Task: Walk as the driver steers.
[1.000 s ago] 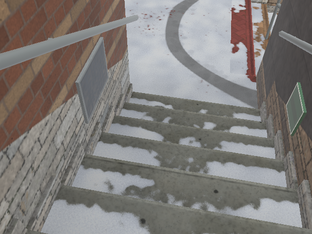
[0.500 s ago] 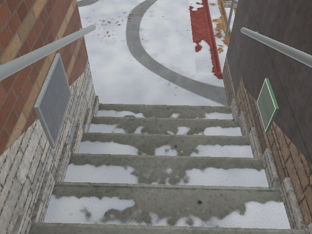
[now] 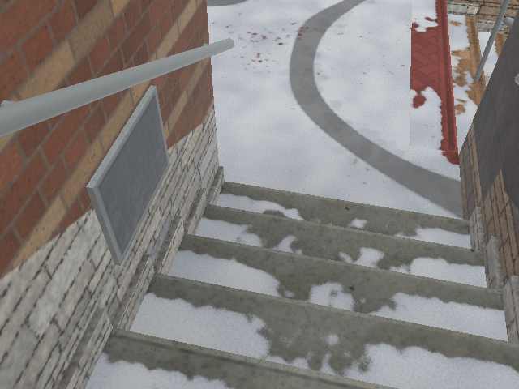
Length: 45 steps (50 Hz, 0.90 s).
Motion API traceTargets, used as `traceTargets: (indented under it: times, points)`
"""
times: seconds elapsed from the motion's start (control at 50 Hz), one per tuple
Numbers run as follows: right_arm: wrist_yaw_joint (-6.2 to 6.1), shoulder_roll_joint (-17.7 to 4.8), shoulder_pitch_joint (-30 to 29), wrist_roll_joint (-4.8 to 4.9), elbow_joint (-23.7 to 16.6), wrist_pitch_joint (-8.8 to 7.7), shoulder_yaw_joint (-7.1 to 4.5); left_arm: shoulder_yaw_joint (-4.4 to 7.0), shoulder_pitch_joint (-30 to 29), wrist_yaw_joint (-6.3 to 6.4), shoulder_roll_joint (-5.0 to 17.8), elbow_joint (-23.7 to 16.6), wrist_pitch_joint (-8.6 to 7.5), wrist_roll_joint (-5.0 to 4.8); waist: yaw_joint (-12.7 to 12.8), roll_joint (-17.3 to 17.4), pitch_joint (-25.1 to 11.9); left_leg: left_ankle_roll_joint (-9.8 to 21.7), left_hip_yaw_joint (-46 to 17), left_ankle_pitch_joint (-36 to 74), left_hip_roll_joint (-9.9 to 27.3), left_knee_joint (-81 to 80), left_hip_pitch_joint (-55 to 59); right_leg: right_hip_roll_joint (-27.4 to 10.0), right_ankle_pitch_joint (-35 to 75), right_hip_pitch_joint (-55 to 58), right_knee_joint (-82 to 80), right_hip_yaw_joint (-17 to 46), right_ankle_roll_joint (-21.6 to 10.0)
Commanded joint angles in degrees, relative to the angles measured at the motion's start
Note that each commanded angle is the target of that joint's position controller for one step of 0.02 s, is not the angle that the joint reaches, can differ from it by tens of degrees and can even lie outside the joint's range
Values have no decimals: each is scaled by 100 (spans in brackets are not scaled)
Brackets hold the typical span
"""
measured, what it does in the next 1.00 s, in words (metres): goes down: left foot 0.15 m lower, then right foot 0.15 m lower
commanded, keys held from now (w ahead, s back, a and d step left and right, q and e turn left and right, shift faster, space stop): w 1.00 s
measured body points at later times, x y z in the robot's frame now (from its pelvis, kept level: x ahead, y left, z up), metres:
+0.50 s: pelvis +0.28 +0.04 -0.14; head +0.29 +0.04 +0.31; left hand +0.45 +0.26 -0.26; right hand +0.15 -0.14 -0.28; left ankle +0.22 +0.13 -0.84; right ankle +0.50 -0.12 -0.81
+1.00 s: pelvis +0.56 -0.02 -0.28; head +0.56 -0.02 +0.17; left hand +0.45 +0.18 -0.43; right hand +0.70 -0.25 -0.40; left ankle +0.73 +0.13 -0.93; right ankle +0.51 -0.10 -0.99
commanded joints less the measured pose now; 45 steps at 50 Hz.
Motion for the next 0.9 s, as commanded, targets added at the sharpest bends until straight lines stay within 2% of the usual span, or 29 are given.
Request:
traceTargets:
  times: [0.02,0.08,0.12,0.14,0.16,0.18,0.2,0.22,0.24,0.28,0.3,0.34,0.38,0.42,0.46,0.54,0.62,0.66,0.68,0.7,0.72,0.74,0.76,0.78,0.8,0.84,0.86,0.88,0.9]
  points:
    - [-36,-341,-454,21,-470,22,7,-10,475,63,451,-30,-83,-64,-41,-351,1018,-175,118,-319,-32,-685,516,-1568,1820,-903,-617,1688,-1027]
    - [-23,-229,-1067,7,-644,42,87,101,732,124,750,108,40,-124,331,-453,1110,-221,339,-1199,-138,-1706,703,-1543,2146,71,-48,1871,-889]
    - [-74,-513,-28,119,-203,-6,-86,145,499,-6,906,130,156,-74,-129,-240,859,-90,640,-706,-286,-1953,2670,-1340,2656,-551,924,1575,-719]
    - [-131,-968,1350,219,227,-65,-358,217,212,-196,1124,23,191,7,-842,-48,409,78,1018,-568,-512,-1845,4388,-1042,3439,-1105,1998,1104,-492]
    - [-137,-1389,3144,155,669,-87,-603,173,321,-430,871,161,190,131,-1582,438,-288,829,447,1054,156,-1118,6769,-750,2515,-2627,4103,912,34]
    - [-5,-1489,3773,139,809,-37,-645,88,1686,-541,131,320,193,-146,-1184,1503,-2356,2126,-606,3312,1529,386,8878,-359,-1410,-3472,6750,503,357]
    - [9,-1323,4162,-99,985,16,-645,244,555,-567,699,-188,178,-348,-1618,688,-1773,2147,-1441,2680,1560,-52,8432,-285,-1419,-4613,7538,699,472]
    - [-49,-1279,3441,138,882,-39,-677,181,-589,-425,606,-833,112,-423,-1552,453,-771,1943,-1770,-673,1750,-937,7309,-656,-781,-5719,6742,630,396]
    - [-81,-769,2477,170,694,-50,-506,207,-1175,-182,723,-979,69,-353,-1276,-475,-24,1652,-1819,-3143,1673,-1618,5587,-1032,152,-5476,6012,875,243]
    - [-167,247,1377,129,418,-224,-111,153,-1067,103,487,-873,62,-130,-363,-726,466,1466,-1116,-2968,1139,-2328,2626,-1709,2314,-3470,3321,1319,6]
    - [-191,96,1337,271,387,-356,-183,127,-1107,89,167,-761,95,-74,-333,-163,690,1496,-674,-2536,774,-2612,1945,-1667,2552,-2761,2464,1056,-20]
    - [-251,-48,2059,444,689,-392,-216,171,-1190,-21,329,-673,185,-17,-580,-127,410,1663,-615,-2948,644,-2582,2113,-1487,2942,-2820,1603,735,143]
    - [-260,-248,2312,126,861,-383,-289,90,-865,-111,95,-599,205,40,-497,-210,193,1560,-363,-2576,415,-1775,1698,-1336,3742,-2355,1593,671,236]
    - [-422,203,3007,141,1186,-435,-131,86,-1797,-128,265,-874,209,53,-998,-342,325,1568,-853,-3251,680,-1176,3303,-1620,5302,-4296,308,1271,373]
    - [-411,159,2984,99,1260,-408,-53,57,-2178,-132,378,-971,230,-20,-977,-330,373,1352,-558,-4074,328,-749,2236,-1412,6657,-3236,-498,1011,386]
    - [-359,326,3271,81,1472,-335,96,57,-2854,-150,571,-1355,333,-14,-1097,-220,763,1203,-626,-5142,299,-521,1256,-1223,5556,-2163,-557,630,333]
    - [-512,-115,3435,189,1574,-215,-86,-20,-3446,-185,561,-1509,285,-154,-1424,-39,978,965,-911,-4868,459,273,2264,-1099,4245,-1837,-1799,509,394]
    - [-475,-259,3462,178,1701,-43,-208,69,-3150,-150,715,-1207,234,-260,-1334,-178,904,756,-859,-4308,383,947,2690,-1144,4523,-1114,-2715,474,288]
    - [-327,-430,3273,112,1745,37,-280,253,-2291,-111,1001,-808,176,-381,-868,-436,654,647,-549,-3727,200,1747,2497,-972,4946,9,-3148,84,204]
    - [-41,-445,3526,-154,1909,66,-299,490,-724,-96,1359,-351,83,-369,-180,-697,25,297,-40,-2937,-89,3249,1514,-1066,5847,2175,-2489,-7,-197]
    - [219,579,4783,14,2240,23,-157,625,899,-161,1821,84,157,-189,-114,-2091,-1762,-303,624,-6756,-948,6376,-246,-2299,9298,5234,-535,915,-1542]
    - [342,259,4008,296,1622,-80,-199,746,1473,-234,2003,201,212,-57,241,-1713,-2199,-350,397,-7491,-1002,8049,-1327,-2854,9693,5776,-339,1868,-1988]
    - [325,-72,2456,466,829,-167,-304,844,1228,-248,1954,202,250,-26,621,-1505,-1265,-311,325,-7256,-897,8038,-3136,-3200,5910,5271,-1293,2857,-2123]
    - [135,-370,1693,508,638,-218,-391,752,669,-242,1530,146,242,-89,434,-713,-128,-146,360,-6366,-484,7598,-3523,-3084,3389,3632,-1831,2677,-1773]
    - [0,-235,2019,398,738,-225,-353,469,47,-244,708,4,260,63,-54,-231,244,124,-14,-5221,-214,7175,-2804,-2915,2884,2059,-2051,2306,-1463]
    - [-162,586,1949,46,638,-207,-168,137,-1182,-89,-64,-316,80,-32,-926,-254,953,517,-414,-3316,404,4618,-1041,-2324,3012,-981,-2655,1711,-1133]
    - [-117,657,1851,-47,611,-131,-137,176,-1367,-12,93,-323,-24,-137,-915,-513,1029,547,-141,-2986,328,4024,-756,-1985,2674,-1452,-2815,1398,-1148]
    - [-60,505,1699,-54,628,-120,-190,143,-1438,61,36,-350,-136,-275,-770,-74,767,471,89,-1909,249,2465,51,-1772,2613,-1917,-2928,1031,-1284]
    - [-18,294,1456,-53,567,-89,-254,134,-1158,47,252,-210,-204,-259,-676,-291,685,325,224,-1634,148,2130,303,-1692,2755,-2041,-2803,1033,-1384]
Keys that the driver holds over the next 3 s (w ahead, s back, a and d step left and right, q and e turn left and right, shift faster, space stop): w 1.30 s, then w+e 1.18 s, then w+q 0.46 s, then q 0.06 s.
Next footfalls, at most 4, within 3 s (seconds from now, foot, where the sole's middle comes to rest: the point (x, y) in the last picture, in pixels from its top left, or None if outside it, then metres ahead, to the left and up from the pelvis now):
0.14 left None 0.26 0.14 -0.88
0.70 right None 0.55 -0.11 -1.03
1.28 left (251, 329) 0.90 0.15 -1.18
1.88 right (331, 289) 1.19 -0.16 -1.33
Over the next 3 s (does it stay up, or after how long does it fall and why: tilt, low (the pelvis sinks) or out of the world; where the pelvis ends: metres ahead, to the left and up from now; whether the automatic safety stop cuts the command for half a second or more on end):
stays up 1.62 -0.22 -0.72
